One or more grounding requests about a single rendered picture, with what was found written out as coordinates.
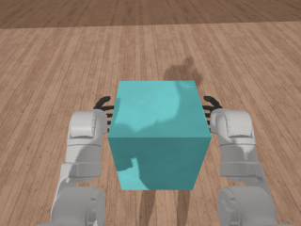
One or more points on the right robot forearm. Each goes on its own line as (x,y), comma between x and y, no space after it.
(239,159)

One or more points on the left robot forearm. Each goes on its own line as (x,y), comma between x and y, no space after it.
(83,153)

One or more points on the left robot hand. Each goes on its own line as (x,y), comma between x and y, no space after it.
(104,108)

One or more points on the right robot hand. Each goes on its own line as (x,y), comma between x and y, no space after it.
(216,105)

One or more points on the robot left upper arm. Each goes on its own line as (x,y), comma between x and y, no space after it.
(78,206)

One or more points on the robot right upper arm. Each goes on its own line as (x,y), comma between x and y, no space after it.
(246,206)

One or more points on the carton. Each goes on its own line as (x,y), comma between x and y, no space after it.
(158,135)

